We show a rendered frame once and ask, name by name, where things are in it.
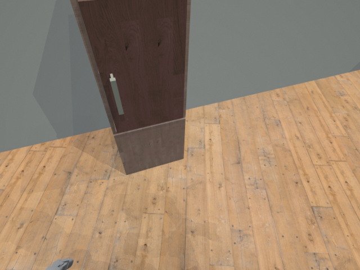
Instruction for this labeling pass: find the handle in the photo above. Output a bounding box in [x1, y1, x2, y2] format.
[110, 74, 124, 115]

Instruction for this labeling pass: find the cupboard door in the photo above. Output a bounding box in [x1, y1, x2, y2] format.
[78, 0, 187, 133]

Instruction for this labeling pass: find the robot left hand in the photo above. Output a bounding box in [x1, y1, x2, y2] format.
[45, 258, 74, 270]

